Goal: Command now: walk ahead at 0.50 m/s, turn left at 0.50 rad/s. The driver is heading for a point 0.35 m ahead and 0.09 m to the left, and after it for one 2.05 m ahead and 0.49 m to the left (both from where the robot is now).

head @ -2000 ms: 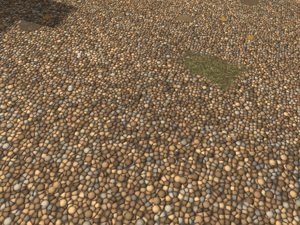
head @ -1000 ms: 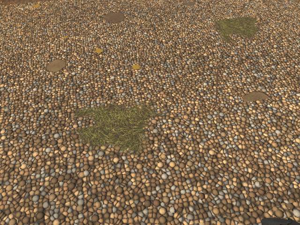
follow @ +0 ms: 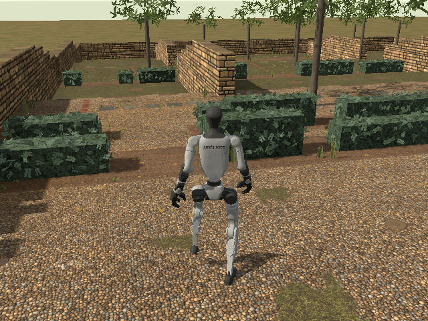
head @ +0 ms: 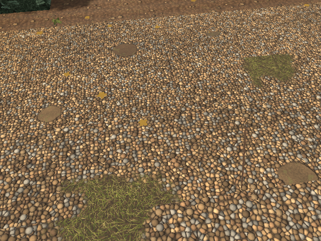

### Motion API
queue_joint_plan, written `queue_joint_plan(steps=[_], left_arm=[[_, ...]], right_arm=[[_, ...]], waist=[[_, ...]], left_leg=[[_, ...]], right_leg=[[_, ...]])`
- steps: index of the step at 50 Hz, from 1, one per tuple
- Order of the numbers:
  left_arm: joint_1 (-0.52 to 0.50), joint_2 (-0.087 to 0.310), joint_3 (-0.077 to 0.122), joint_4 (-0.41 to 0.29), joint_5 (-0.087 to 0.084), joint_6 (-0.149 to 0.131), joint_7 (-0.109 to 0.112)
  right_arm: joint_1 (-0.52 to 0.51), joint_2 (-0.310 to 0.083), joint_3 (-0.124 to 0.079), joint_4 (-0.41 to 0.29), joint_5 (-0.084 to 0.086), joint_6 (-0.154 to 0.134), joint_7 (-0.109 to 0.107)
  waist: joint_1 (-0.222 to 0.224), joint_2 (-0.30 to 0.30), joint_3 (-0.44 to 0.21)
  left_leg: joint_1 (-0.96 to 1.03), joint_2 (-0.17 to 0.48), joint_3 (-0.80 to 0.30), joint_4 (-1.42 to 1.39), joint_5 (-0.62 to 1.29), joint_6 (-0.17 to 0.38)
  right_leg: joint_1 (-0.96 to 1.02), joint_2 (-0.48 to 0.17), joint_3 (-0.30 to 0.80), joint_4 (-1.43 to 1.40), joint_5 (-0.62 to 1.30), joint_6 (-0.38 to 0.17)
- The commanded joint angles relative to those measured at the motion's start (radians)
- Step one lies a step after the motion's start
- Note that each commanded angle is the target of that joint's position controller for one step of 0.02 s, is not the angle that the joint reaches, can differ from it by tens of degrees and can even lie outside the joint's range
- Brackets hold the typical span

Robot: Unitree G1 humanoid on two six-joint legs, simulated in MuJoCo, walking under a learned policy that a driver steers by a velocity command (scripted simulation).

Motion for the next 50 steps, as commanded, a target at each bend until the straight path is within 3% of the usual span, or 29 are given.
queue_joint_plan(steps=[1,4,5,6,7,8,9,10,11,12,13,15,17,18,21,25,26,27,28,29,30,34,41,45,46,47,48,49,50], left_arm=[[0.094,0.13,0.027,-0.017,-0.008,0.02,0.014],[0.065,0.14,0.024,-0.01,-0.026,0.031,-0.006],[0.039,0.162,0.029,0.006,-0.027,0.032,-0.014],[0.005,0.171,0.029,0.004,-0.043,0.024,-0.031],[-0.009,0.157,0.036,0.029,-0.059,0.01,-0.031],[0.149,0.065,0.007,0.0,-0.02,-0.018,-0.051],[0.125,0.126,0.0,-0.038,-0.031,-0.046,-0.062],[0.039,0.138,0.003,-0.074,-0.031,-0.047,-0.052],[-0.046,0.082,-0.017,-0.13,-0.062,-0.056,-0.044],[-0.082,0.088,-0.021,-0.132,-0.077,-0.047,-0.029],[-0.097,0.138,-0.005,-0.124,-0.073,-0.036,-0.015],[-0.089,0.127,0.004,-0.103,-0.007,-0.004,-0.006],[-0.136,0.088,-0.006,-0.132,0.026,-0.012,-0.019],[-0.157,0.075,-0.009,-0.127,0.018,-0.02,-0.029],[-0.212,0.078,-0.005,-0.152,-0.017,-0.011,-0.047],[-0.137,0.13,0.028,-0.147,-0.004,-0.019,-0.06],[-0.022,0.182,0.043,-0.138,-0.002,-0.023,-0.057],[0.09,0.266,0.068,-0.092,0.016,-0.014,-0.066],[0.057,0.189,0.05,-0.114,-0.004,-0.018,-0.07],[0.011,0.15,0.039,-0.117,-0.009,-0.014,-0.064],[-0.045,0.138,0.035,-0.126,0.001,-0.008,-0.06],[-0.131,0.085,0.021,-0.102,0.002,-0.006,-0.057],[-0.091,0.166,0.046,-0.005,-0.013,0.004,-0.043],[-0.041,0.175,0.048,0.043,-0.034,0.022,-0.051],[-0.073,0.186,0.052,0.046,-0.032,0.019,-0.048],[-0.135,0.193,0.052,0.033,-0.041,0.017,-0.045],[-0.17,0.185,0.047,0.027,-0.054,0.017,-0.046],[-0.107,0.154,0.032,0.03,-0.034,0.019,-0.048],[0.021,0.057,0.004,0.033,0.013,0.002,-0.067]], right_arm=[[-0.228,-0.015,0.014,-0.114,0.02,-0.015,0.03],[-0.098,-0.03,0.006,-0.033,0.012,-0.011,0.015],[0.066,-0.073,-0.019,0.027,0.018,-0.006,-0.001],[0.231,-0.137,-0.054,0.096,0.001,-0.007,-0.021],[0.346,-0.2,-0.064,0.137,-0.025,-0.008,-0.034],[0.344,-0.307,-0.051,0.129,-0.061,-0.035,-0.04],[0.381,-0.278,-0.047,0.105,-0.023,-0.037,-0.037],[0.384,-0.231,-0.041,0.108,0.012,-0.021,-0.047],[0.402,-0.262,-0.047,0.139,0.022,-0.003,-0.064],[0.317,-0.243,-0.038,0.106,0.011,-0.005,-0.071],[0.173,-0.18,-0.011,0.04,-0.013,-0.032,-0.065],[-0.028,-0.137,0.005,-0.015,-0.023,-0.049,-0.07],[-0.051,-0.146,0.0,-0.026,-0.021,-0.053,-0.099],[-0.033,-0.132,-0.001,-0.025,-0.016,-0.049,-0.112],[0.102,-0.13,-0.009,0.013,0.014,-0.03,-0.118],[0.155,-0.064,0.007,0.012,0.01,-0.009,-0.115],[0.193,0.0,0.025,0.005,-0.005,-0.012,-0.109],[0.286,0.02,0.031,-0.029,0.031,-0.022,-0.106],[0.246,-0.07,0.009,-0.018,0.031,-0.027,-0.108],[0.132,-0.104,-0.006,-0.039,0.024,-0.027,-0.108],[0.094,-0.094,-0.007,-0.047,0.016,-0.021,-0.109],[0.102,-0.055,-0.013,-0.055,0.012,0.003,-0.098],[-0.084,0.002,0.015,-0.116,-0.009,-0.034,-0.067],[-0.114,-0.01,0.014,-0.126,0.0,-0.03,-0.055],[-0.027,-0.044,-0.002,-0.103,-0.002,-0.038,-0.047],[0.063,-0.081,-0.02,-0.073,-0.006,-0.043,-0.044],[0.231,-0.12,-0.044,-0.015,-0.007,-0.047,-0.042],[0.318,-0.177,-0.065,0.003,-0.006,-0.044,-0.056],[0.278,-0.209,-0.05,-0.021,0.003,-0.045,-0.06]], waist=[[0.093,-0.091,0.181],[0.045,-0.089,0.118],[-0.043,-0.119,0.044],[-0.149,-0.043,-0.044],[-0.249,0.121,-0.032],[-0.136,0.299,-0.214],[-0.198,0.249,-0.453],[-0.199,0.109,-0.469],[-0.168,0.071,-0.414],[-0.126,0.003,-0.323],[-0.084,-0.047,-0.216],[0.016,-0.055,0.003],[0.016,0.045,0.01],[-0.004,0.079,-0.027],[-0.057,0.077,-0.074],[0.0,0.048,-0.019],[0.029,-0.091,-0.079],[-0.001,-0.453,-0.173],[0.013,-0.31,-0.073],[0.029,-0.198,0.031],[0.011,-0.126,0.059],[-0.051,-0.15,0.03],[-0.028,-0.111,0.003],[-0.019,-0.152,0.035],[-0.072,-0.171,0.009],[-0.132,-0.159,-0.022],[-0.214,-0.125,-0.088],[-0.224,0.042,-0.143],[-0.119,0.288,-0.185]], left_leg=[[-0.136,0.024,0.041,-0.096,0.039,0.007],[0.206,-0.013,0.139,-0.206,0.088,0.01],[0.404,0.001,0.123,-0.215,0.106,0.033],[0.643,-0.06,0.199,-0.306,0.176,0.057],[0.905,0.016,0.097,-0.364,0.306,0.16],[1.326,0.161,-0.062,0.092,0.762,0.244],[1.387,0.249,-0.214,0.095,0.685,0.364],[1.309,0.248,-0.28,-0.023,0.345,0.371],[1.218,0.305,-0.499,-0.217,-0.254,0.399],[1.019,0.33,-0.64,-0.314,-0.597,0.381],[0.783,0.354,-0.64,-0.333,-0.583,0.357],[0.284,0.227,-0.404,-0.367,-0.359,0.3],[0.104,0.082,-0.195,-0.381,-0.211,0.257],[0.104,0.028,-0.128,-0.364,-0.207,0.234],[0.272,0.072,-0.2,-0.312,-0.356,0.207],[0.291,0.009,-0.262,-0.133,-0.672,0.119],[0.178,-0.089,-0.158,0.155,-0.804,0.068],[-0.059,-0.169,-0.039,0.499,-0.98,0.031],[-0.182,-0.113,-0.076,0.619,-0.94,0.028],[-0.235,-0.079,-0.069,0.657,-0.841,0.031],[-0.192,-0.045,-0.05,0.631,-0.758,0.027],[-0.013,0.02,-0.027,0.434,-0.666,0.001],[0.11,0.013,0.074,0.013,-0.371,-0.021],[0.201,-0.024,0.147,-0.038,-0.502,0.001],[0.252,0.009,0.091,0.032,-0.413,0.035],[0.329,-0.01,0.106,-0.017,-0.457,0.064],[0.537,-0.054,0.154,-0.092,-0.433,0.092],[0.778,0.036,0.024,-0.18,-0.413,0.148],[0.999,0.231,-0.34,-0.198,-0.326,0.276]], right_leg=[[-0.021,-0.273,0.139,-0.078,0.472,-0.125],[-0.103,-0.219,0.037,0.135,0.626,-0.072],[-0.144,-0.235,0.059,0.311,0.73,-0.065],[-0.181,-0.168,0.014,0.551,0.865,-0.034],[-0.44,-0.03,0.017,1.055,0.174,0.022],[-0.84,0.007,0.19,1.366,-0.24,0.034],[-0.866,-0.002,0.337,1.328,-0.169,0.048],[-0.906,-0.034,0.341,1.219,-0.147,0.042],[-1.035,-0.016,0.307,1.201,-0.027,0.024],[-1.041,-0.042,0.306,1.106,0.118,0.004],[-0.971,-0.061,0.369,0.886,0.297,-0.037],[-0.688,-0.088,0.353,0.537,0.37,0.004],[-0.433,-0.053,0.3,0.192,0.551,0.03],[-0.331,-0.009,0.271,0.07,0.692,0.035],[-0.285,0.054,0.266,-0.081,0.713,0.023],[-0.137,0.057,0.283,-0.214,0.583,-0.081],[0.047,-0.095,0.449,-0.251,0.525,-0.144],[0.214,-0.31,0.984,-0.46,0.124,-0.292],[0.182,-0.327,1.09,-0.531,-0.067,-0.288],[0.104,-0.297,0.944,-0.521,-0.039,-0.255],[0.016,-0.256,0.793,-0.515,0.122,-0.234],[-0.119,-0.157,0.483,-0.574,0.425,-0.224],[-0.085,-0.131,0.242,-0.571,0.756,-0.235],[-0.065,-0.146,0.227,-0.526,0.739,-0.237],[-0.051,-0.204,0.243,-0.465,0.859,-0.239],[-0.041,-0.182,0.21,-0.372,0.995,-0.214],[-0.095,-0.135,0.17,-0.174,1.095,-0.193],[-0.294,-0.039,0.117,0.122,0.884,-0.144],[-0.634,0.087,0.196,0.466,0.107,-0.109]])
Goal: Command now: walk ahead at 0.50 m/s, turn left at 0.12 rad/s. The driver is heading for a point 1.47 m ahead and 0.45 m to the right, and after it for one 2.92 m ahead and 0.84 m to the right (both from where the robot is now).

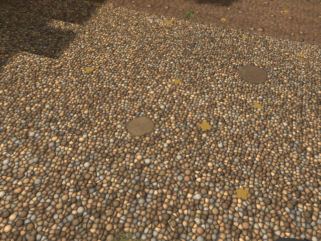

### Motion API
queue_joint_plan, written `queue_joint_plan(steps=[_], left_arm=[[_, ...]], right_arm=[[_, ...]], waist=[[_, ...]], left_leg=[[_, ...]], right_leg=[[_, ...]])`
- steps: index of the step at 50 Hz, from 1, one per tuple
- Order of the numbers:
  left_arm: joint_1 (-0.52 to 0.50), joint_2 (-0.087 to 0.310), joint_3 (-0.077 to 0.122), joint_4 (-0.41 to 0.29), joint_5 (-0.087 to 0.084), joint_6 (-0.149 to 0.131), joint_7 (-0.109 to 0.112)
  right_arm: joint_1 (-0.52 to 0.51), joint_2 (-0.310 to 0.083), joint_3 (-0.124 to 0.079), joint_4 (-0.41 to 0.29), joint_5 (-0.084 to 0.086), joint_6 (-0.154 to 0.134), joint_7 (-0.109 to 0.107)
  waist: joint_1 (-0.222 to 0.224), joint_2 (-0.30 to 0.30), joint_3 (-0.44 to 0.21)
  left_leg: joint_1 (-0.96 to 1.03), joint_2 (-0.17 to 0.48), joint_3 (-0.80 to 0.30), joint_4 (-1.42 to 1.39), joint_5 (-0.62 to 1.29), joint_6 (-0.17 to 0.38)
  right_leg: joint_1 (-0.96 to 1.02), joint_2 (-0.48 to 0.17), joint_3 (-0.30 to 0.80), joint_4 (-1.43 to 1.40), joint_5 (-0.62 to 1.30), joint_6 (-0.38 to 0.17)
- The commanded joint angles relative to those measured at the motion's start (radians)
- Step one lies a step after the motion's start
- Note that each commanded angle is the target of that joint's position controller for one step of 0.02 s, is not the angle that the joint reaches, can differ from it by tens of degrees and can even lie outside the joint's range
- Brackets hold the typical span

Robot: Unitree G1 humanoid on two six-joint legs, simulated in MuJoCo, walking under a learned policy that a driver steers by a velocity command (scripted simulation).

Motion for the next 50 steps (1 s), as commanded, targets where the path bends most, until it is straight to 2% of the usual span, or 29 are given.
queue_joint_plan(steps=[1,2,3,5,7,8,9,10,11,13,14,18,23,26,27,28,29,30,31,32,33,34,35,36,37,41,46,48,50], left_arm=[[0.042,0.08,0.002,-0.081,-0.002,-0.055,-0.021],[-0.058,0.143,0.021,-0.106,-0.032,-0.056,-0.018],[-0.101,0.146,0.025,-0.128,-0.03,-0.046,-0.013],[-0.085,0.11,0.023,-0.12,-0.003,-0.018,-0.005],[-0.108,0.065,0.011,-0.125,0.006,-0.003,-0.001],[-0.108,0.065,0.01,-0.116,0.012,-0.005,-0.011],[-0.177,0.091,0.019,-0.141,0.008,-0.007,-0.015],[-0.246,0.095,0.022,-0.162,-0.001,-0.017,-0.023],[-0.271,0.076,0.014,-0.172,0.003,-0.021,-0.032],[-0.334,0.029,-0.005,-0.178,0.039,-0.035,-0.061],[-0.338,0.015,-0.011,-0.181,0.042,-0.033,-0.078],[-0.43,0.029,-0.018,-0.229,0.026,-0.026,-0.111],[-0.511,0.007,-0.044,-0.236,0.001,-0.021,-0.133],[-0.364,0.054,-0.024,-0.16,0.004,-0.025,-0.109],[-0.14,0.09,-0.001,-0.092,0.001,-0.023,-0.095],[0.065,0.116,0.008,-0.032,0.026,-0.023,-0.084],[0.183,0.166,0.0,0.034,0.049,-0.03,-0.088],[0.208,0.191,0.015,0.028,0.032,-0.024,-0.08],[0.182,0.159,0.016,-0.002,0.019,-0.004,-0.07],[0.133,0.205,0.028,0.021,0.009,0.007,-0.06],[-0.031,0.114,-0.005,-0.042,0.027,0.001,-0.05],[-0.127,0.137,-0.003,-0.055,0.056,-0.016,-0.04],[-0.213,0.083,-0.022,-0.064,0.048,-0.03,-0.043],[-0.217,0.05,-0.028,-0.061,0.04,-0.032,-0.046],[-0.196,0.076,-0.021,-0.047,0.05,-0.039,-0.037],[-0.097,0.1,-0.008,-0.007,0.012,-0.031,0.002],[0.014,0.108,-0.002,0.061,-0.014,-0.001,0.005],[0.016,0.13,0.004,0.071,-0.006,0.015,0.008],[-0.007,0.129,0.004,0.068,-0.004,0.029,0.003]], right_arm=[[0.383,-0.214,-0.063,0.037,0.019,-0.01,0.004],[0.344,-0.176,-0.053,0.038,0.02,-0.016,0.011],[0.273,-0.141,-0.04,0.031,0.022,-0.017,0.014],[0.188,-0.098,-0.021,0.02,0.015,-0.031,0.006],[0.197,-0.109,-0.026,0.048,0.008,-0.041,-0.009],[0.227,-0.142,-0.036,0.057,-0.012,-0.051,-0.015],[0.254,-0.16,-0.039,0.061,-0.012,-0.06,-0.021],[0.292,-0.15,-0.038,0.086,0.004,-0.066,-0.04],[0.306,-0.15,-0.035,0.091,0.005,-0.067,-0.056],[0.328,-0.126,-0.026,0.105,0.011,-0.05,-0.087],[0.363,-0.122,-0.019,0.111,0.003,-0.049,-0.093],[0.424,-0.118,-0.009,0.118,0.006,-0.032,-0.095],[0.49,-0.114,-0.009,0.119,0.015,0.014,-0.113],[0.478,-0.13,-0.016,0.127,0.02,0.029,-0.11],[0.44,-0.147,-0.028,0.143,0.017,0.023,-0.103],[0.417,-0.127,-0.024,0.157,0.023,0.002,-0.082],[0.526,-0.014,-0.012,0.169,0.006,-0.017,-0.061],[0.586,-0.06,0.005,0.13,0.044,-0.05,-0.049],[0.524,-0.103,0.0,0.103,0.05,-0.065,-0.048],[0.451,-0.075,0.012,0.057,0.065,-0.071,-0.061],[0.33,-0.118,-0.009,0.046,0.051,-0.059,-0.093],[0.335,-0.101,-0.004,0.036,0.062,-0.04,-0.106],[0.341,-0.091,-0.003,0.054,0.026,-0.012,-0.107],[0.332,-0.074,-0.007,0.061,0.001,0.001,-0.1],[0.298,-0.042,0.0,0.055,-0.006,-0.001,-0.096],[0.133,-0.018,0.012,0.02,-0.009,-0.019,-0.057],[-0.075,-0.043,0.005,-0.043,-0.004,-0.023,-0.022],[-0.111,-0.053,-0.002,-0.067,0.002,-0.03,-0.008],[0.002,-0.083,-0.022,-0.041,-0.002,-0.032,-0.003]], waist=[[-0.148,0.298,-0.242],[-0.143,0.176,-0.134],[-0.113,0.105,-0.06],[-0.051,0.078,-0.029],[-0.038,0.046,-0.008],[-0.043,0.009,-0.03],[-0.055,0.003,-0.013],[-0.064,0.053,-0.001],[-0.065,0.057,0.018],[-0.082,0.052,0.013],[-0.088,0.046,0.006],[-0.108,0.054,0.069],[-0.173,0.057,0.116],[-0.13,0.039,0.075],[-0.017,0.047,-0.009],[0.107,-0.037,-0.088],[0.051,-0.271,-0.21],[0.071,-0.368,-0.322],[0.091,-0.283,-0.379],[0.039,-0.223,-0.359],[-0.006,-0.009,-0.263],[-0.067,-0.168,-0.205],[-0.122,-0.081,-0.059],[-0.121,-0.079,-0.015],[-0.118,-0.085,0.001],[-0.053,-0.103,-0.036],[0.01,-0.032,0.059],[0.003,-0.036,0.059],[-0.061,-0.048,-0.008]], left_leg=[[0.726,0.325,-0.654,-0.29,0.138,0.342],[0.621,0.304,-0.581,-0.322,0.086,0.318],[0.497,0.285,-0.493,-0.326,0.14,0.297],[0.329,0.268,-0.405,-0.356,0.224,0.273],[0.268,0.245,-0.333,-0.379,0.283,0.255],[0.296,0.253,-0.322,-0.351,0.33,0.261],[0.335,0.22,-0.274,-0.359,0.315,0.234],[0.392,0.229,-0.278,-0.344,0.263,0.197],[0.331,0.191,-0.208,-0.355,0.199,0.184],[0.211,0.133,-0.124,-0.269,0.075,0.153],[0.145,0.135,-0.124,-0.261,0.036,0.15],[0.205,0.188,-0.203,-0.107,-0.029,0.161],[0.3,0.188,-0.207,0.101,0.001,0.109],[0.347,0.156,-0.17,0.332,0.184,0.066],[0.265,0.133,-0.155,0.559,0.21,0.042],[0.113,0.006,-0.051,0.952,0.024,-0.005],[-0.315,-0.109,-0.124,1.378,-0.69,-0.056],[-0.512,-0.082,-0.242,1.398,-0.613,-0.05],[-0.575,-0.034,-0.26,1.262,-0.527,-0.046],[-0.655,-0.007,-0.177,1.276,-0.43,-0.05],[-0.55,0.062,-0.117,1.03,-0.124,-0.013],[-0.51,0.08,-0.154,1.023,-0.062,-0.021],[-0.387,0.13,-0.152,0.847,0.0,-0.053],[-0.303,0.149,-0.163,0.689,0.004,-0.067],[-0.253,0.151,-0.141,0.581,0.022,-0.078],[-0.128,0.096,-0.069,0.147,0.262,-0.063],[-0.195,0.052,-0.042,-0.072,0.291,-0.005],[-0.182,0.037,-0.028,-0.107,0.224,0.015],[0.033,-0.007,0.012,-0.147,0.225,0.049]], right_leg=[[-0.681,0.087,0.187,0.637,-0.112,-0.064],[-0.721,0.037,0.173,0.66,-0.029,-0.072],[-0.701,0.005,0.164,0.614,0.043,-0.069],[-0.59,-0.057,0.2,0.5,0.132,-0.05],[-0.561,-0.072,0.186,0.389,0.177,-0.026],[-0.577,-0.069,0.187,0.39,0.288,-0.03],[-0.646,-0.059,0.188,0.308,0.379,-0.035],[-0.704,-0.073,0.234,0.229,0.446,-0.04],[-0.678,-0.054,0.209,0.112,0.585,-0.038],[-0.537,-0.01,0.157,-0.044,0.898,-0.054],[-0.466,0.015,0.14,-0.044,0.965,-0.065],[-0.597,0.001,0.169,-0.024,0.915,-0.1],[-0.591,-0.019,0.157,-0.192,0.868,-0.063],[-0.373,-0.046,0.135,-0.347,0.895,-0.055],[-0.113,-0.057,0.141,-0.405,0.97,-0.086],[0.171,-0.071,0.097,-0.441,1.103,-0.138],[0.619,-0.153,0.165,-0.032,1.445,-0.16],[0.764,-0.25,0.314,0.086,1.518,-0.241],[0.743,-0.272,0.383,-0.002,1.19,-0.28],[0.64,-0.34,0.556,-0.16,0.69,-0.357],[0.335,-0.307,0.577,-0.359,0.326,-0.302],[0.168,-0.409,0.722,-0.383,0.334,-0.372],[-0.087,-0.34,0.598,-0.397,0.562,-0.331],[-0.185,-0.258,0.448,-0.4,0.604,-0.295],[-0.231,-0.209,0.389,-0.432,0.639,-0.282],[-0.126,-0.129,0.214,-0.44,0.814,-0.231],[0.077,-0.163,0.213,-0.437,0.651,-0.201],[0.147,-0.18,0.213,-0.41,0.675,-0.186],[0.135,-0.139,0.184,-0.293,0.826,-0.16]])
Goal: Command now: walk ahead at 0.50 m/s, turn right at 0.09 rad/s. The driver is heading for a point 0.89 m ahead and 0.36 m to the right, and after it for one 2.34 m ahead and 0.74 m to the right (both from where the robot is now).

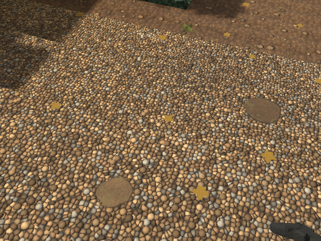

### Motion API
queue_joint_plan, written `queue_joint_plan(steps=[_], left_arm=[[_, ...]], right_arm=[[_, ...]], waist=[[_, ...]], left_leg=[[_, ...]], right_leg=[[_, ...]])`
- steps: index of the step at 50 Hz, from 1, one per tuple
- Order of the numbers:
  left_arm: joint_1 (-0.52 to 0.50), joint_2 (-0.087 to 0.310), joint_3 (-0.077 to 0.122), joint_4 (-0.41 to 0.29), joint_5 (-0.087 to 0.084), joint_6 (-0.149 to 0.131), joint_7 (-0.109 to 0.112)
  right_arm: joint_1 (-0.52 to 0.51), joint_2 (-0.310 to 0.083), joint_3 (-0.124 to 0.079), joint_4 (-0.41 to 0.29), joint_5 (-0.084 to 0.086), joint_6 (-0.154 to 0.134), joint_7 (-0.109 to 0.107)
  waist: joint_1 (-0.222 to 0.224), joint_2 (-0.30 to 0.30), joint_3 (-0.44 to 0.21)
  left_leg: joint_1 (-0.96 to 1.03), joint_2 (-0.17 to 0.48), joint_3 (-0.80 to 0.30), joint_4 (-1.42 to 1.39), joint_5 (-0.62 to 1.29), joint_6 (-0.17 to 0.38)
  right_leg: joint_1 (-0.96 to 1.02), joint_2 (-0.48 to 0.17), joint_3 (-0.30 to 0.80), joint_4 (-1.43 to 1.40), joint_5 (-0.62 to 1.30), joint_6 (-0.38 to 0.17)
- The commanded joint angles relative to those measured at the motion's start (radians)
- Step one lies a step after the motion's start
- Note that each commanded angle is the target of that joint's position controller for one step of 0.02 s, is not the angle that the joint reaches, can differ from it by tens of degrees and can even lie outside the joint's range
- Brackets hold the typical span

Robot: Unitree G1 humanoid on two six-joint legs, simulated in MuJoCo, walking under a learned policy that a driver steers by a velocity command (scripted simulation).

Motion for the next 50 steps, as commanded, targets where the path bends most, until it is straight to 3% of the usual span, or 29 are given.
queue_joint_plan(steps=[1,2,3,4,5,6,10,15,16,19,21,25,26,28,33,34,36,37,38,39,40,41,42,43,44,45,47,49,50], left_arm=[[-0.015,0.133,0.02,-0.035,0.005,0.013,0.0],[0.001,0.093,0.002,-0.06,0.027,0.008,0.0],[0.085,0.019,-0.021,-0.061,0.016,-0.012,-0.01],[0.029,0.125,0.009,-0.058,-0.01,-0.024,-0.015],[-0.047,0.166,0.025,-0.082,-0.025,-0.025,-0.008],[-0.078,0.15,0.026,-0.086,-0.016,-0.02,0.0],[-0.044,0.085,0.033,-0.084,-0.004,0.028,0.013],[-0.134,0.065,0.038,-0.148,0.01,0.041,0.002],[-0.098,0.082,0.046,-0.133,0.012,0.041,-0.009],[-0.126,0.095,0.056,-0.15,-0.002,0.052,-0.026],[-0.274,0.114,0.07,-0.203,-0.019,0.042,-0.03],[-0.378,0.068,0.06,-0.246,-0.011,0.015,-0.057],[-0.388,0.083,0.064,-0.266,-0.01,0.015,-0.062],[-0.424,0.025,0.039,-0.269,0.014,0.008,-0.08],[-0.462,0.025,0.027,-0.267,-0.018,0.034,-0.113],[-0.45,0.029,0.028,-0.248,-0.009,0.032,-0.111],[-0.214,0.082,0.054,-0.146,-0.004,0.028,-0.1],[-0.043,0.137,0.08,-0.081,-0.004,0.028,-0.081],[0.096,0.209,0.107,-0.037,0.02,0.031,-0.061],[0.11,0.312,0.099,-0.017,0.059,0.019,-0.051],[0.117,0.358,0.089,-0.046,0.055,-0.007,-0.055],[0.121,0.298,0.086,-0.06,0.017,0.006,-0.056],[0.16,0.255,0.076,-0.034,-0.009,0.014,-0.046],[0.13,0.25,0.071,-0.043,-0.006,0.023,-0.036],[-0.046,0.204,0.047,-0.133,0.014,0.0,-0.044],[-0.138,0.15,0.031,-0.163,0.031,-0.017,-0.045],[-0.249,0.145,0.026,-0.195,0.033,-0.024,-0.024],[-0.22,0.151,0.029,-0.191,0.028,-0.023,0.014],[-0.204,0.146,0.029,-0.191,0.02,-0.017,0.026]], right_arm=[[0.211,-0.134,-0.059,0.0,-0.009,-0.016,0.005],[0.38,-0.214,-0.083,0.021,-0.014,-0.014,-0.002],[0.426,-0.238,-0.085,0.037,-0.004,-0.013,0.005],[0.409,-0.17,-0.069,0.033,0.001,-0.011,0.001],[0.311,-0.152,-0.059,0.014,-0.008,-0.012,-0.009],[0.241,-0.133,-0.052,0.005,-0.017,-0.017,-0.01],[0.154,-0.083,-0.046,0.026,-0.021,-0.046,-0.008],[0.236,-0.14,-0.074,0.103,-0.027,-0.038,-0.032],[0.257,-0.161,-0.08,0.108,-0.043,-0.046,-0.03],[0.282,-0.126,-0.072,0.132,-0.023,-0.043,-0.028],[0.355,-0.088,-0.063,0.163,-0.016,-0.046,-0.045],[0.463,-0.115,-0.072,0.198,-0.029,-0.044,-0.072],[0.378,-0.117,-0.068,0.167,-0.025,-0.044,-0.092],[0.372,-0.124,-0.068,0.158,-0.017,-0.043,-0.109],[0.403,-0.143,-0.075,0.156,0.008,-0.003,-0.083],[0.414,-0.129,-0.068,0.161,0.012,0.004,-0.076],[0.427,-0.137,-0.057,0.179,0.018,0.018,-0.075],[0.385,-0.153,-0.056,0.18,0.032,0.02,-0.067],[0.319,-0.179,-0.062,0.186,0.044,0.006,-0.059],[0.419,-0.081,-0.052,0.172,0.002,-0.006,-0.059],[0.493,-0.091,-0.032,0.12,0.013,-0.051,-0.043],[0.398,-0.135,-0.038,0.076,0.02,-0.063,-0.049],[0.339,-0.115,-0.029,0.039,0.034,-0.069,-0.057],[0.287,-0.094,-0.018,0.026,0.069,-0.071,-0.062],[0.273,-0.158,-0.033,0.036,0.067,-0.058,-0.076],[0.258,-0.165,-0.037,0.05,0.041,-0.049,-0.082],[0.22,-0.113,-0.031,0.028,-0.02,-0.025,-0.084],[0.148,-0.102,-0.024,-0.008,-0.034,-0.034,-0.077],[0.136,-0.085,-0.016,-0.003,-0.025,-0.037,-0.069]], waist=[[-0.153,-0.037,-0.101],[-0.201,0.081,-0.241],[-0.18,0.283,-0.344],[-0.197,0.187,-0.263],[-0.175,0.129,-0.134],[-0.144,0.068,-0.079],[-0.069,0.058,-0.035],[-0.078,0.012,-0.028],[-0.073,-0.002,-0.064],[-0.088,0.029,-0.002],[-0.124,0.073,0.08],[-0.17,0.08,0.139],[-0.134,0.038,0.189],[-0.165,0.036,0.148],[-0.217,0.025,0.191],[-0.213,0.009,0.166],[-0.131,0.054,0.028],[-0.035,0.055,-0.053],[0.103,-0.054,-0.091],[0.033,-0.301,-0.109],[0.001,-0.358,-0.387],[0.031,-0.214,-0.47],[0.014,-0.155,-0.466],[-0.024,-0.075,-0.371],[-0.074,0.037,-0.25],[-0.104,0.037,-0.174],[-0.155,0.011,-0.009],[-0.132,-0.095,-0.022],[-0.119,-0.125,-0.051]], left_leg=[[0.38,-0.005,-0.013,-0.011,0.047,0.068],[0.698,0.183,-0.238,0.0,0.045,0.146],[0.897,0.359,-0.625,-0.141,-0.203,0.267],[0.842,0.345,-0.634,-0.2,-0.338,0.23],[0.69,0.326,-0.491,-0.23,-0.267,0.187],[0.563,0.295,-0.393,-0.26,-0.158,0.168],[0.378,0.234,-0.177,-0.363,-0.062,0.138],[0.46,0.24,-0.032,-0.37,0.109,0.144],[0.481,0.264,-0.021,-0.324,0.131,0.154],[0.506,0.273,-0.003,-0.296,0.051,0.15],[0.637,0.285,-0.017,-0.282,-0.11,0.1],[0.746,0.349,-0.005,-0.204,-0.078,0.08],[0.589,0.32,0.077,-0.19,-0.125,0.064],[0.437,0.277,0.191,-0.127,-0.249,0.027],[0.49,0.312,0.252,0.06,-0.246,-0.041],[0.517,0.308,0.263,0.158,-0.201,-0.051],[0.553,0.307,0.273,0.464,0.012,-0.072],[0.484,0.282,0.265,0.686,0.118,-0.089],[0.308,0.182,0.258,1.045,-0.038,-0.137],[-0.208,0.062,0.153,1.538,-0.965,-0.177],[-0.339,0.072,-0.075,1.605,-0.905,-0.179],[-0.372,0.105,-0.092,1.487,-0.856,-0.171],[-0.445,0.103,-0.092,1.452,-0.799,-0.164],[-0.527,0.112,-0.077,1.375,-0.624,-0.13],[-0.437,0.137,-0.119,1.172,-0.445,-0.104],[-0.389,0.146,-0.158,1.097,-0.387,-0.083],[-0.174,0.169,-0.135,0.73,-0.307,-0.144],[0.028,0.117,-0.082,0.428,-0.108,-0.163],[0.129,0.067,-0.046,0.308,0.021,-0.162]], right_leg=[[-0.092,-0.202,0.113,0.198,0.756,-0.11],[-0.325,-0.1,0.063,0.51,0.445,-0.066],[-0.611,0.02,0.097,0.802,-0.152,-0.034],[-0.718,-0.02,0.187,0.9,-0.158,-0.04],[-0.731,-0.058,0.173,0.891,-0.058,-0.044],[-0.68,-0.097,0.159,0.858,0.009,-0.036],[-0.539,-0.163,0.173,0.699,0.117,-0.027],[-0.644,-0.161,0.177,0.603,0.311,-0.004],[-0.633,-0.157,0.169,0.681,0.387,-0.002],[-0.75,-0.156,0.197,0.723,0.385,-0.013],[-0.933,-0.159,0.243,0.643,0.423,-0.022],[-1.094,-0.151,0.252,0.595,0.427,-0.031],[-0.995,-0.149,0.242,0.459,0.556,-0.011],[-0.747,-0.131,0.11,0.334,0.823,-0.005],[-0.64,-0.123,0.045,0.151,0.812,-0.024],[-0.591,-0.122,0.029,0.104,0.836,-0.03],[-0.355,-0.104,0.0,0.065,0.93,-0.046],[-0.113,-0.074,-0.039,0.022,0.974,-0.066],[0.165,-0.081,-0.05,-0.102,1.077,-0.126],[0.544,-0.187,0.109,0.224,1.424,-0.205],[0.744,-0.309,0.294,0.438,1.57,-0.331],[0.691,-0.318,0.357,0.345,1.28,-0.373],[0.621,-0.343,0.483,0.207,0.868,-0.396],[0.442,-0.399,0.677,0.048,0.267,-0.394],[0.153,-0.438,0.755,0.002,0.178,-0.381],[-0.021,-0.446,0.764,0.014,0.276,-0.372],[-0.401,-0.316,0.53,-0.021,0.472,-0.324],[-0.503,-0.173,0.339,-0.015,0.615,-0.277],[-0.513,-0.125,0.272,0.003,0.608,-0.25]])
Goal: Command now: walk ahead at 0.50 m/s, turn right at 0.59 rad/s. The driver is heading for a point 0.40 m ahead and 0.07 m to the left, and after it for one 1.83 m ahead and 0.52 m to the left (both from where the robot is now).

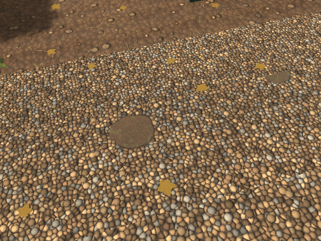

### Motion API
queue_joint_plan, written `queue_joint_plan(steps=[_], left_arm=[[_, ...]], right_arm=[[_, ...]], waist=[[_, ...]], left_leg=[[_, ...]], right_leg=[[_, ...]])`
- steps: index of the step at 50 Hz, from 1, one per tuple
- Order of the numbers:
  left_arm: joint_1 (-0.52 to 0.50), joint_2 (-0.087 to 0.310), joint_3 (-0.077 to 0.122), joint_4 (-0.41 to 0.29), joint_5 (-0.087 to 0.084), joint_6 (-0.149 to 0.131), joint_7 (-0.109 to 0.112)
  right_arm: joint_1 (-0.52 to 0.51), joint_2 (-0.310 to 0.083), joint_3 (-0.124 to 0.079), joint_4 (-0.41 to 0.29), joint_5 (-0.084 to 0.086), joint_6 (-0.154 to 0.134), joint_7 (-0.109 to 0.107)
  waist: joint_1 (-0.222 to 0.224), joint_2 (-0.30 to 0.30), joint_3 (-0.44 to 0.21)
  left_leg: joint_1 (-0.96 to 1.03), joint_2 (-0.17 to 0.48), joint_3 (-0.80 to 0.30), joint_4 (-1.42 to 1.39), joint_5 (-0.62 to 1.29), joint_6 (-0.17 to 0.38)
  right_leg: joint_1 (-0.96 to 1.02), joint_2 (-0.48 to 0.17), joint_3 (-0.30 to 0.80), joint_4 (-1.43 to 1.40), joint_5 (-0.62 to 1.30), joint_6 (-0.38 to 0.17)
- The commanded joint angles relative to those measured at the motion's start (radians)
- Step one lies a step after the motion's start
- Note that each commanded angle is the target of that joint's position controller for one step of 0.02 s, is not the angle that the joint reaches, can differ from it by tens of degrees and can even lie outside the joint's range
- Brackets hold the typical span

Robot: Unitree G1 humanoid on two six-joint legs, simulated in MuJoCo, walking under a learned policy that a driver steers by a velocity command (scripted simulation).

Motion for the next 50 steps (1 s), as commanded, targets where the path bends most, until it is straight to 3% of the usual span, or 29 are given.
queue_joint_plan(steps=[1,4,6,7,8,9,10,11,12,13,14,16,18,19,23,25,27,28,29,30,31,33,37,38,41,45,47,49,50], left_arm=[[-0.096,0.191,0.04,-0.113,-0.013,-0.021,0.041],[-0.004,0.171,0.043,-0.088,-0.032,-0.009,0.037],[0.023,0.151,0.041,-0.088,-0.037,-0.002,0.039],[0.022,0.134,0.035,-0.091,-0.032,-0.002,0.038],[0.04,0.076,0.019,-0.104,-0.017,-0.003,0.031],[0.186,0.018,0.009,-0.108,-0.051,-0.012,0.025],[0.148,0.11,0.025,-0.095,-0.053,-0.02,0.016],[0.01,0.154,0.041,-0.126,-0.05,-0.02,0.012],[-0.064,0.146,0.041,-0.155,-0.043,-0.016,0.012],[-0.081,0.134,0.042,-0.167,-0.035,-0.017,0.011],[-0.069,0.126,0.045,-0.165,-0.031,-0.013,0.01],[-0.048,0.098,0.038,-0.158,-0.016,-0.006,0.012],[-0.104,0.063,0.023,-0.172,0.006,-0.009,0.015],[-0.133,0.049,0.015,-0.179,0.009,-0.009,0.015],[-0.229,0.081,0.013,-0.207,-0.006,-0.008,0.013],[-0.266,0.092,0.018,-0.233,0.002,-0.014,0.007],[-0.195,0.127,0.034,-0.219,0.014,-0.018,0.005],[-0.132,0.181,0.051,-0.213,0.028,-0.016,0.014],[-0.09,0.223,0.058,-0.217,0.035,-0.002,0.027],[-0.056,0.227,0.061,-0.203,0.024,0.009,0.023],[-0.079,0.186,0.051,-0.217,0.013,0.01,0.023],[-0.191,0.151,0.036,-0.239,0.014,0.005,0.02],[-0.26,0.147,0.033,-0.231,0.027,0.009,0.02],[-0.255,0.157,0.035,-0.226,0.024,0.012,0.027],[-0.261,0.186,0.041,-0.22,0.016,0.031,0.039],[-0.249,0.23,0.054,-0.214,0.007,0.055,0.032],[-0.252,0.245,0.057,-0.212,-0.012,0.065,0.029],[-0.241,0.237,0.058,-0.194,-0.031,0.076,0.028],[-0.203,0.197,0.052,-0.18,-0.027,0.076,0.023]], right_arm=[[0.009,-0.067,-0.013,-0.06,-0.003,-0.011,0.013],[-0.054,-0.096,-0.029,-0.101,0.014,-0.007,0.033],[0.006,-0.111,-0.041,-0.088,0.012,-0.012,0.049],[0.091,-0.131,-0.053,-0.069,0.008,-0.015,0.048],[0.232,-0.178,-0.068,-0.043,-0.002,-0.024,0.05],[0.379,-0.264,-0.094,0.019,-0.016,-0.017,0.063],[0.365,-0.172,-0.072,0.008,0.014,-0.016,0.065],[0.303,-0.127,-0.06,0.005,0.024,-0.009,0.059],[0.228,-0.123,-0.055,-0.01,0.008,-0.003,0.056],[0.172,-0.112,-0.053,-0.016,-0.001,-0.001,0.055],[0.132,-0.091,-0.044,-0.017,-0.011,-0.001,0.055],[0.113,-0.088,-0.041,-0.011,-0.009,0.004,0.057],[0.124,-0.132,-0.053,0.002,-0.002,0.009,0.049],[0.136,-0.159,-0.061,0.011,0.006,0.016,0.043],[0.194,-0.181,-0.067,0.048,0.035,0.051,0.016],[0.188,-0.179,-0.062,0.046,0.034,0.07,0.007],[0.175,-0.166,-0.057,0.031,0.033,0.088,-0.001],[0.158,-0.134,-0.047,0.012,0.022,0.092,-0.005],[0.223,-0.062,-0.029,0.004,0.0,0.089,-0.002],[0.273,-0.082,-0.029,-0.017,0.013,0.087,-0.003],[0.251,-0.151,-0.051,-0.011,0.023,0.095,-0.006],[0.238,-0.175,-0.069,-0.001,0.022,0.131,-0.017],[0.176,-0.139,-0.07,-0.061,0.022,0.171,-0.023],[0.141,-0.125,-0.064,-0.088,0.016,0.171,-0.016],[0.082,-0.106,-0.046,-0.139,0.019,0.172,0.008],[0.061,-0.123,-0.043,-0.177,0.021,0.18,0.038],[0.06,-0.134,-0.048,-0.188,0.02,0.182,0.053],[0.135,-0.143,-0.06,-0.159,0.013,0.183,0.058],[0.167,-0.211,-0.082,-0.156,0.005,0.179,0.049]], waist=[[-0.035,-0.165,-0.116],[-0.013,-0.129,-0.078],[-0.051,-0.13,-0.063],[-0.095,-0.134,-0.078],[-0.138,-0.022,-0.149],[-0.101,0.338,-0.29],[-0.119,0.237,-0.206],[-0.137,0.114,-0.059],[-0.112,0.04,-0.007],[-0.079,0.03,-0.001],[-0.04,0.065,-0.015],[-0.011,0.076,-0.054],[-0.01,0.058,-0.082],[-0.019,0.064,-0.103],[-0.049,0.085,-0.131],[-0.04,0.087,-0.139],[-0.004,0.072,-0.163],[0.015,0.008,-0.217],[-0.001,-0.194,-0.263],[0.004,-0.339,-0.311],[0.007,-0.235,-0.272],[-0.037,-0.158,-0.186],[-0.059,-0.178,-0.135],[-0.051,-0.162,-0.143],[-0.04,-0.166,-0.167],[-0.027,-0.199,-0.174],[-0.037,-0.21,-0.157],[-0.072,-0.183,-0.168],[-0.065,-0.025,-0.152]], left_leg=[[0.36,-0.082,0.061,-0.345,0.308,-0.011],[0.355,-0.117,0.049,-0.482,0.234,0.036],[0.433,-0.133,0.062,-0.554,0.203,0.085],[0.523,-0.127,0.06,-0.554,0.181,0.118],[0.72,0.006,-0.091,-0.563,0.182,0.184],[0.955,0.244,-0.628,-0.771,-0.138,0.369],[0.962,0.27,-0.809,-0.869,-0.44,0.373],[0.849,0.235,-0.677,-0.87,-0.477,0.334],[0.71,0.191,-0.537,-0.871,-0.36,0.309],[0.608,0.154,-0.428,-0.873,-0.239,0.299],[0.537,0.112,-0.342,-0.874,-0.09,0.283],[0.488,0.075,-0.222,-0.864,0.272,0.29],[0.473,0.061,-0.138,-0.841,0.561,0.302],[0.476,0.055,-0.109,-0.833,0.608,0.299],[0.53,0.046,-0.113,-0.812,0.507,0.287],[0.536,0.029,-0.135,-0.768,0.456,0.269],[0.495,-0.01,-0.157,-0.681,0.32,0.218],[0.41,-0.057,-0.13,-0.557,0.173,0.174],[0.209,-0.17,-0.035,-0.315,-0.263,0.109],[0.098,-0.182,-0.014,-0.112,-0.463,0.081],[0.053,-0.141,-0.036,0.013,-0.415,0.065],[0.078,-0.11,-0.027,0.079,-0.305,0.039],[0.166,-0.1,0.007,0.012,-0.171,0.028],[0.168,-0.095,0.008,-0.028,-0.146,0.028],[0.217,-0.076,0.03,-0.159,-0.098,0.031],[0.335,-0.099,0.105,-0.296,-0.089,0.048],[0.37,-0.097,0.117,-0.428,-0.078,0.083],[0.531,-0.132,0.141,-0.636,0.073,0.14],[0.67,-0.054,-0.018,-0.736,0.296,0.196]], right_leg=[[-0.178,-0.209,0.172,-0.235,0.521,-0.177],[-0.044,-0.247,0.279,-0.175,0.328,-0.151],[-0.003,-0.235,0.318,-0.11,0.223,-0.116],[-0.013,-0.2,0.291,-0.037,0.266,-0.088],[-0.115,-0.112,0.198,0.252,0.172,-0.04],[-0.365,0.023,0.086,0.63,-0.183,0.016],[-0.536,-0.032,0.126,0.737,-0.264,0.019],[-0.594,-0.076,0.116,0.768,-0.184,0.018],[-0.546,-0.114,0.083,0.726,-0.106,0.014],[-0.482,-0.148,0.086,0.642,-0.053,0.013],[-0.398,-0.184,0.07,0.573,-0.027,0.02],[-0.291,-0.18,0.011,0.44,-0.036,0.051],[-0.216,-0.164,-0.027,0.257,0.003,0.076],[-0.173,-0.149,-0.037,0.172,0.065,0.089],[-0.104,-0.112,-0.03,-0.03,0.245,0.105],[-0.048,-0.092,-0.038,-0.098,0.291,0.087],[0.101,-0.121,-0.025,-0.209,0.372,0.045],[0.25,-0.241,0.058,-0.2,0.529,-0.001],[0.432,-0.451,0.219,-0.165,0.825,-0.101],[0.437,-0.587,0.382,-0.211,0.743,-0.216],[0.391,-0.547,0.371,-0.243,0.612,-0.219],[0.241,-0.468,0.221,-0.277,0.562,-0.165],[0.107,-0.412,0.058,-0.329,0.51,-0.155],[0.128,-0.422,0.044,-0.328,0.541,-0.165],[0.161,-0.439,-0.007,-0.326,0.552,-0.17],[0.165,-0.434,-0.073,-0.296,0.5,-0.154],[0.183,-0.462,-0.065,-0.262,0.462,-0.122],[0.127,-0.427,-0.117,-0.155,0.359,-0.036],[-0.027,-0.35,-0.195,0.029,0.185,0.056]])
Keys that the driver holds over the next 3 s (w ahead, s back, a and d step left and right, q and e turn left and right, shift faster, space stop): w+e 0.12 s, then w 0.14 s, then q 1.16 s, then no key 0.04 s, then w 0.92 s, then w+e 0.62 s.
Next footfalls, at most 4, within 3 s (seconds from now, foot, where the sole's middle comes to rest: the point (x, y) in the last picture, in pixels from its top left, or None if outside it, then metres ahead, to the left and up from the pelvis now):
0.14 left None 0.28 0.14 -0.76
0.56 right None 0.40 -0.11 -0.76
1.00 left None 0.32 0.15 -0.76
1.54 right None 0.40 -0.06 -0.76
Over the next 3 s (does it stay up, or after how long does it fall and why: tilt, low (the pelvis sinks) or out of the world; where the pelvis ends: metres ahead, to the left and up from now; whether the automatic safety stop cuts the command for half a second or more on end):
stays up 0.92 0.42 -0.18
